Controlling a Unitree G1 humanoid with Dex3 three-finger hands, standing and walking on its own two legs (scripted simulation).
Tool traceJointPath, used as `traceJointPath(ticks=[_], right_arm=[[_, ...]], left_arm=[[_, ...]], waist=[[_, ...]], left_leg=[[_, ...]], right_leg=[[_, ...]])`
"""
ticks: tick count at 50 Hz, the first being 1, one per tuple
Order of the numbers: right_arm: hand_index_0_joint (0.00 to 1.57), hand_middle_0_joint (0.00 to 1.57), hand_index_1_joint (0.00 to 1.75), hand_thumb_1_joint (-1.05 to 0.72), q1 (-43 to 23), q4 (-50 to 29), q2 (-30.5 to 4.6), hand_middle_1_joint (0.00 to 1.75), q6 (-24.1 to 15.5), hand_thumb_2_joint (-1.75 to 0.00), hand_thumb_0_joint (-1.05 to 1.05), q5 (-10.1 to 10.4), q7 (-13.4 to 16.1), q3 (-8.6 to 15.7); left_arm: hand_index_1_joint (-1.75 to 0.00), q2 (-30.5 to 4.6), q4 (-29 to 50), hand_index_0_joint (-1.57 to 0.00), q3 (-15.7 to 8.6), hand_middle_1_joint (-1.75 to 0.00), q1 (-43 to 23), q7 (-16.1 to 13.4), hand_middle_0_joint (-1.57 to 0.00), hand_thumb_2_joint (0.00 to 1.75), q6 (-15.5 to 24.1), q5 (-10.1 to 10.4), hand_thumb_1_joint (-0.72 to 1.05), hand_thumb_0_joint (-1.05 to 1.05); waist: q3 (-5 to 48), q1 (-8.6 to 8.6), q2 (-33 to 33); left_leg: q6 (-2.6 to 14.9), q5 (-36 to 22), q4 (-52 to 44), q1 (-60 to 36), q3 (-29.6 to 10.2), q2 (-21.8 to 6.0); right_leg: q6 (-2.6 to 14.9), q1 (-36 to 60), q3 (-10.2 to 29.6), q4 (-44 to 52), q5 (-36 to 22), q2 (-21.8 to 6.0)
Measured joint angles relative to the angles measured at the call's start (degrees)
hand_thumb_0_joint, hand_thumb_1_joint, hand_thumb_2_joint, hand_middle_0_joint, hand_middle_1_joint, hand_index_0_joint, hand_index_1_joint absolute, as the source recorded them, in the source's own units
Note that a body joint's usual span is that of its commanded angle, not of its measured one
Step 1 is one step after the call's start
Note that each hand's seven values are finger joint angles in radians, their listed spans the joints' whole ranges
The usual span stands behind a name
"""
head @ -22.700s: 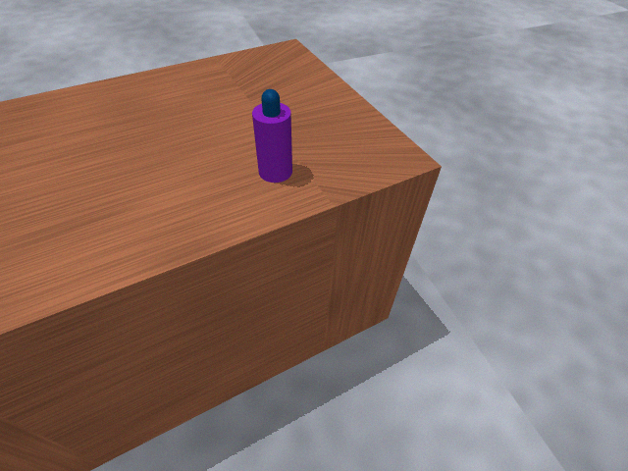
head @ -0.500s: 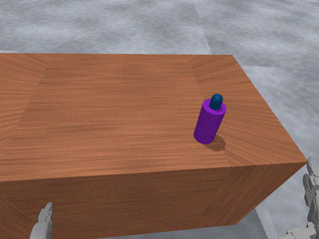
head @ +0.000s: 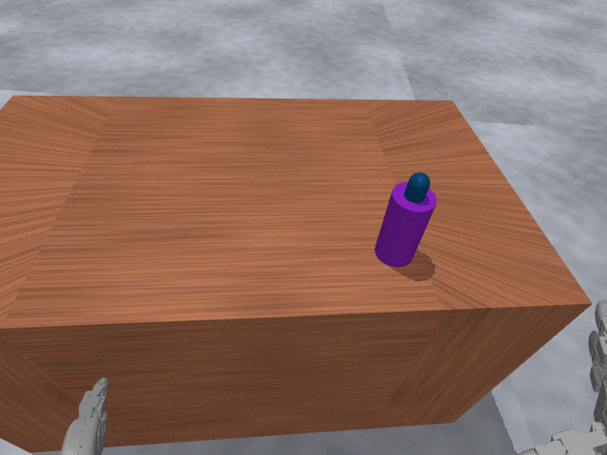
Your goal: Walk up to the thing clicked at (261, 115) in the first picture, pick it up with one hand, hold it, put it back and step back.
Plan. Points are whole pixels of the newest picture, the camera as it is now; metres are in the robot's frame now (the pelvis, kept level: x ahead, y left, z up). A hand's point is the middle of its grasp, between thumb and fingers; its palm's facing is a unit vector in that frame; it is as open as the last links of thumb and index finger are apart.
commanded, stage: home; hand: right
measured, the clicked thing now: (406, 217) +0.49 -0.19 +0.03
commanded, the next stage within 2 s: none
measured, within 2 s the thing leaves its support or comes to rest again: neither
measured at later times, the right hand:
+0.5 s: hand (422, 439) +0.18 -0.17 -0.10, palm faces +0.03 +0.98 -0.20, open 17.4 cm
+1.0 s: hand out of the picture +0.16 -0.23 -0.13, palm faces -0.07 +0.93 -0.35, open 17.4 cm
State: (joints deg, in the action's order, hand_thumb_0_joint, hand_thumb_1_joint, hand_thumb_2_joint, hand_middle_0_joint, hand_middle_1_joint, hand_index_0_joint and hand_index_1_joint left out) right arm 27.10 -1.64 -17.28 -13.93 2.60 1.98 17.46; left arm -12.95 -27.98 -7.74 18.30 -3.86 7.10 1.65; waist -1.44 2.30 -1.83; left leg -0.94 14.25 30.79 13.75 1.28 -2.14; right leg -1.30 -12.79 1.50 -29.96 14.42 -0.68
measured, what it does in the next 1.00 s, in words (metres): stands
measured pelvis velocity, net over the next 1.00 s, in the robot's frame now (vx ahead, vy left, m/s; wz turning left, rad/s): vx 0.03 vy -0.01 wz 0.03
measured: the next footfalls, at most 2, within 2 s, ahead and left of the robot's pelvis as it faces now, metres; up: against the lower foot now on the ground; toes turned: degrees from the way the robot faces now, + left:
none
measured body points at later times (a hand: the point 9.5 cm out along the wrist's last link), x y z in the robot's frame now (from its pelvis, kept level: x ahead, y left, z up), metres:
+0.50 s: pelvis +0.01 +0.00 +0.00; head +0.02 -0.01 +0.45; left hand +0.17 +0.23 -0.08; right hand +0.17 -0.22 -0.09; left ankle +0.03 +0.13 -0.73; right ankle +0.02 -0.14 -0.73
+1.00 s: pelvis +0.03 -0.01 +0.00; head +0.03 +0.00 +0.45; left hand +0.13 +0.27 -0.12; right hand +0.16 -0.28 -0.10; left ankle +0.03 +0.13 -0.73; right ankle +0.02 -0.14 -0.73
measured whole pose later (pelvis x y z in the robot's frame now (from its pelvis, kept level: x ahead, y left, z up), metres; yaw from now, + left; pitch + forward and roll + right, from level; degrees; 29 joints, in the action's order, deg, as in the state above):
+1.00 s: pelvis +0.03 -0.01 +0.00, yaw +1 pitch -1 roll +0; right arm 11.0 47.1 -17.8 -2.6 -2.0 0.9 -0.8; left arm -17.8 -48.6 -0.2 11.0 0.4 0.5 -1.8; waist -0.7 -0.6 -1.0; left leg -1.3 15.7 29.7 13.1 -0.1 -1.8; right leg -1.0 -11.6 -0.1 -29.1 16.6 -1.1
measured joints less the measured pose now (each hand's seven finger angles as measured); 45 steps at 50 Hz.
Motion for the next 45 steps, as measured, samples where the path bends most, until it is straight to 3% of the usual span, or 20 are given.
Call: traceJointPath(ticks=[3,8,12,20,27,41,45], right_arm=[[0.05,0.06,0.05,0.56,-0.35,3.08,1.16,0.06,0.19,-0.06,-0.01,-0.39,0.11,-2.3],[0.05,0.06,0.05,0.55,-1.7,9.59,3.72,0.05,1.45,-0.06,-0.01,-1.48,-0.08,-8.63],[0.06,0.06,0.05,0.54,-3.27,15.98,5.48,0.05,3.18,-0.06,-0.01,-2.26,-0.13,-12.5],[0.06,0.06,0.05,0.54,-10.29,30.68,6.83,0.05,6.72,-0.06,-0.01,-2.93,0.51,-16.53],[0.06,0.07,0.05,0.53,-14.81,35.22,6.96,0.05,8.24,-0.06,-0.01,-2.94,0.89,-17.21],[0.05,0.06,0.05,0.53,-14.44,35.17,7.37,0.05,7.77,-0.06,-0.01,-2.44,3.03,-16.91],[0.05,0.06,0.05,0.54,-15.81,40.43,3.8,0.05,9.06,-0.06,0.0,-4.61,0.31,-18.52]], left_arm=[[-0.13,0.64,-1.22,-0.1,2.23,-0.13,-1.0,-0.07,-0.1,0.26,0.34,-0.05,-0.33,-0.01],[-0.18,3.5,-5.07,-0.12,6.35,-0.17,-4.39,0.43,-0.12,0.45,0.5,-0.91,-0.04,-0.01],[-0.21,4.75,-6.92,-0.15,6.75,-0.21,-6.05,0.72,-0.15,0.58,0.42,-1.51,0.25,-0.01],[-0.27,3.01,-8.22,-0.19,6.9,-0.27,-7.5,0.03,-0.19,0.8,0.07,-0.99,0.71,0.0],[-0.29,2.98,-8.69,-0.2,7.86,-0.29,-7.43,0.65,-0.19,0.88,-0.84,-1.02,0.86,0.01],[-0.3,1.09,-12.17,-0.2,7.65,-0.3,-6.06,1.47,-0.2,0.9,-4.45,-1.24,0.9,0.01],[-0.3,-1.18,-15.32,-0.2,8.14,-0.3,-6.82,3.32,-0.2,0.9,-5.5,-3.42,0.9,0.01]], waist=[[-0.62,-0.14,0.64],[-1.27,-0.59,1.25],[-1.5,-1.27,1.09],[-1.67,-2.24,1.99],[-0.98,-2.44,2.53],[-1.64,-1.8,1.31],[-0.69,-2.42,1.2]], left_leg=[[-0.03,-0.47,-0.68,-0.06,-0.15,0.13],[-0.09,-1.09,-1.46,0.44,-0.25,0.26],[-0.27,-1.3,-2.04,0.34,-0.15,0.12],[-0.37,-1.2,-2.22,0.55,-0.28,0.14],[-0.15,-1.44,-3.31,-0.15,-0.51,0.72],[-0.28,-0.37,-3.04,0.1,-0.99,0.7],[-0.24,0.72,-1.33,0.68,-1.02,0.49]], right_leg=[[0.04,0.02,-0.16,0.42,-0.25,-0.12],[0.09,-0.7,-0.29,0.61,-0.48,-0.24],[0.24,-0.84,-0.19,0.8,-0.53,-0.11],[0.34,-1.05,-0.35,0.86,-0.32,-0.13],[0.11,-0.38,-0.63,1.47,-0.14,-0.72],[0.27,-0.22,-1.17,1.67,0.84,-0.71],[0.25,-0.57,-1.17,0.49,1.66,-0.51]])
